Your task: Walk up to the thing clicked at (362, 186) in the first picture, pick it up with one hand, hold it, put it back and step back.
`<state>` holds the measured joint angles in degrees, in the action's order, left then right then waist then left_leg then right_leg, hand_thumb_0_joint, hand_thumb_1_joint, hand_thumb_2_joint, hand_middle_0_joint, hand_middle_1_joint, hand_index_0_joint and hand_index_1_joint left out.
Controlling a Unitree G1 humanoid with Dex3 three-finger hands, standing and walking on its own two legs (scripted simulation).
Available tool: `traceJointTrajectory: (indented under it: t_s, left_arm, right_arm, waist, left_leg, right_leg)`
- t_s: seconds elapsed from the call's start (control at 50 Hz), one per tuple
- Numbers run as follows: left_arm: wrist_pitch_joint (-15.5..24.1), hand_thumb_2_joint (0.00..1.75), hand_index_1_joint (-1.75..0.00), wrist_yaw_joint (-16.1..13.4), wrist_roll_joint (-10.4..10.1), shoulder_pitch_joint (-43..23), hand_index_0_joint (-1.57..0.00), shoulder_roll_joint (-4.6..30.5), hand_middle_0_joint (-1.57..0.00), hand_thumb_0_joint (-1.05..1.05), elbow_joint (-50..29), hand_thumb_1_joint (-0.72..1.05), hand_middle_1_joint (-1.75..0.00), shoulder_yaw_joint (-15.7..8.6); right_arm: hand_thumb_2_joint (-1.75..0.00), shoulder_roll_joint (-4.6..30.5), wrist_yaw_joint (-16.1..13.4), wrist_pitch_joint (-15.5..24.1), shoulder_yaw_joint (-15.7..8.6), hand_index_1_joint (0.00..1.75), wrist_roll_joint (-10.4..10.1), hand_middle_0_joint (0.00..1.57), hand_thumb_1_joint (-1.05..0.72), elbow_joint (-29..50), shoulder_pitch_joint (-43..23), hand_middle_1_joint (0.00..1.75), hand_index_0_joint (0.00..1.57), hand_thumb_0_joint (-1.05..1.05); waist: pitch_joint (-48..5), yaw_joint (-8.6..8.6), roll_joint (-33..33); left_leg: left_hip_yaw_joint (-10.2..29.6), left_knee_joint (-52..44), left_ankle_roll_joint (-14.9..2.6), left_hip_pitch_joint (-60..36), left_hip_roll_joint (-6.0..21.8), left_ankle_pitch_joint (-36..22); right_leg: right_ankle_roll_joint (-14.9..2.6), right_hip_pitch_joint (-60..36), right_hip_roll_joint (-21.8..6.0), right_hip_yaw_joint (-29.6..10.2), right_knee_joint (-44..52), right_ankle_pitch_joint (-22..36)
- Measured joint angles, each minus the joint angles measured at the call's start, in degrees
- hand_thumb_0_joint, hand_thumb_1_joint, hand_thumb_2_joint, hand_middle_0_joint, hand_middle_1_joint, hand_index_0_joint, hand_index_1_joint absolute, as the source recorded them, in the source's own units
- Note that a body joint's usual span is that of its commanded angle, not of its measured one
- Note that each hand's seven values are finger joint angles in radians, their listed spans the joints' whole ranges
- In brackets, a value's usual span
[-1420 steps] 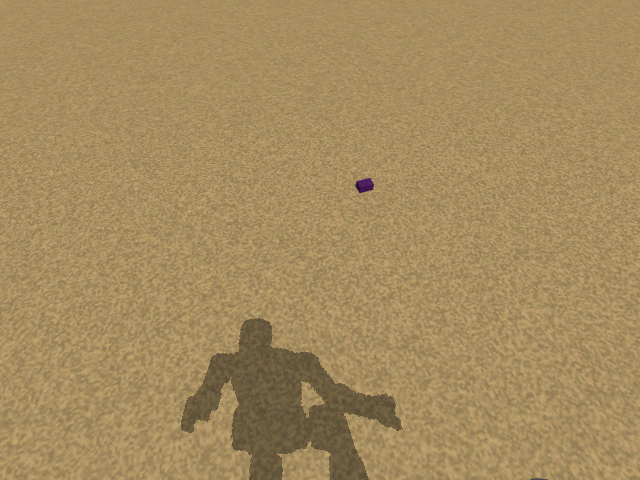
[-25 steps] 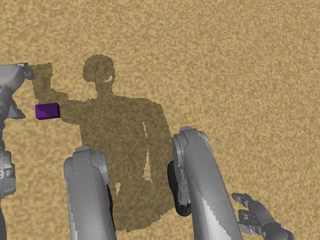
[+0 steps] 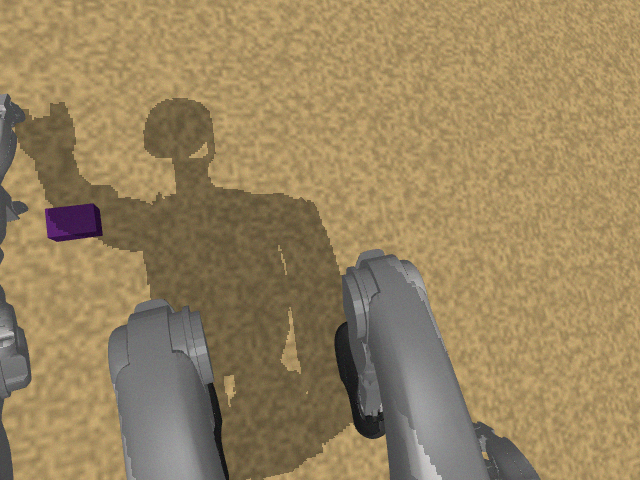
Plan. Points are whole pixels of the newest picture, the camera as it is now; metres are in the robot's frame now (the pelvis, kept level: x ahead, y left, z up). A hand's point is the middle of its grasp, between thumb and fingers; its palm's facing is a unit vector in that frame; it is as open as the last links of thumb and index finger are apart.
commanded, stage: home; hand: left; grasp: from above
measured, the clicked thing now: (74, 222) +0.47 +0.30 -0.32
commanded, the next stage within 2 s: none
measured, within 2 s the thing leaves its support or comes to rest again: neither
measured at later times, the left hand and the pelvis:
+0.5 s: hand out of the picture +0.30 +0.26 +0.07, palm faces -0.18 -0.75 -0.64, open 7.5 cm; pelvis +0.00 -0.01 +0.17, yaw +5 degrees
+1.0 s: hand out of the picture +0.23 +0.20 +0.28, palm faces +0.19 -0.96 -0.22, open 7.4 cm; pelvis +0.06 -0.01 +0.35, yaw +8 degrees
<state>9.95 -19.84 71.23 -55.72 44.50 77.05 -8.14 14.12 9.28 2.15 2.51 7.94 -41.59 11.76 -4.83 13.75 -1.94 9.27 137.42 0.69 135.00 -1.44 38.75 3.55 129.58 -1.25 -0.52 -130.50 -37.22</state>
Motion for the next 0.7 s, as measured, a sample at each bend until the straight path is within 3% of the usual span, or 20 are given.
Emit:
traceJointTrajectory:
  t_s: [0.08,0.2,0.28,0.34,0.46,0.7]
  left_arm:
    - [-2.6,0.86,-0.61,7.2,-7.1,5.9,-0.25,-3.2,-0.26,0.00,-9.3,0.05,-0.60,0.3]
    - [-7.1,0.85,-0.46,17.1,-22.5,19.9,-0.21,-8.3,-0.22,0.00,-27.9,0.38,-0.45,2.2]
    - [-9.2,0.86,-0.38,20.6,-31.0,28.8,-0.21,-11.4,-0.21,0.00,-39.3,0.59,-0.37,3.5]
    - [-10.5,0.87,-0.35,21.1,-36.2,34.3,-0.21,-13.7,-0.21,0.00,-45.8,0.71,-0.34,4.1]
    - [-15.4,0.89,-0.31,19.9,-44.8,43.3,-0.21,-17.9,-0.21,0.00,-54.8,0.84,-0.31,5.2]
    - [-27.2,0.90,-0.30,17.4,-63.0,59.8,-0.21,-24.8,-0.21,0.01,-67.9,0.89,-0.30,6.5]
  right_arm:
    - [-0.90,-0.1,0.3,-1.7,-1.5,0.30,-2.4,0.20,-0.90,1.3,0.5,0.30,0.20,0.01]
    - [-0.90,1.0,-1.0,-4.1,-2.8,0.30,-5.5,0.20,-0.90,3.6,-0.9,0.30,0.20,0.01]
    - [-0.90,2.0,-2.6,-4.4,-3.9,0.30,-6.7,0.20,-0.90,5.4,-2.8,0.30,0.20,0.01]
    - [-0.90,2.6,-3.9,-4.1,-4.5,0.30,-7.4,0.20,-0.90,6.7,-4.5,0.30,0.20,0.01]
    - [-0.90,2.5,-6.6,-2.6,-4.8,0.30,-8.4,0.20,-0.91,9.2,-8.0,0.30,0.20,0.01]
    - [-0.90,-1.3,-11.5,1.5,-1.5,0.30,-9.9,0.20,-0.91,11.6,-7.6,0.30,0.20,0.01]
  waist:
    - [-2.0,-2.37,-1.9]
    - [-4.3,-6.18,-2.2]
    - [-5.2,-8.39,-1.3]
    - [-5.4,-9.73,-0.5]
    - [-5.7,-11.23,0.5]
    - [-5.6,-10.85,0.3]
  left_leg:
    - [-0.8,-3.7,-0.34,-3.9,0.4,1.2]
    - [-1.9,-11.4,-0.48,-12.5,1.5,1.7]
    - [-2.4,-16.8,-0.21,-18.1,1.9,0.9]
    - [-2.5,-20.7,0.08,-22.4,2.1,0.1]
    - [-2.7,-28.5,0.73,-31.4,2.3,-1.5]
    - [-3.3,-45.8,1.35,-52.8,3.4,-4.1]
  right_leg:
    - [0.60,-3.7,-0.5,-0.1,3.5,-1.0]
    - [1.31,-11.3,-0.8,-0.2,10.7,-0.9]
    - [1.07,-16.4,-1.1,0.1,15.7,0.0]
    - [0.87,-20.4,-1.3,0.4,19.2,0.7]
    - [0.39,-29.0,-1.6,1.2,26.4,2.1]
    - [-0.53,-49.8,-1.6,2.4,42.9,4.5]
